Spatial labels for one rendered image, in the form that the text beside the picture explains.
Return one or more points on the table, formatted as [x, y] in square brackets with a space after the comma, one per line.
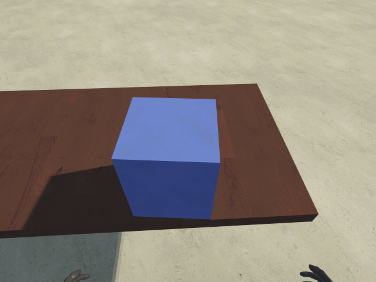
[57, 176]

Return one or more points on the right robot hand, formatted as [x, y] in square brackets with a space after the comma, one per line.
[318, 274]

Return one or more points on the carton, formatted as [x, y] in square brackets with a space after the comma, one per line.
[167, 157]

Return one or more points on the left robot hand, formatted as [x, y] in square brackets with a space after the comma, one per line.
[76, 276]

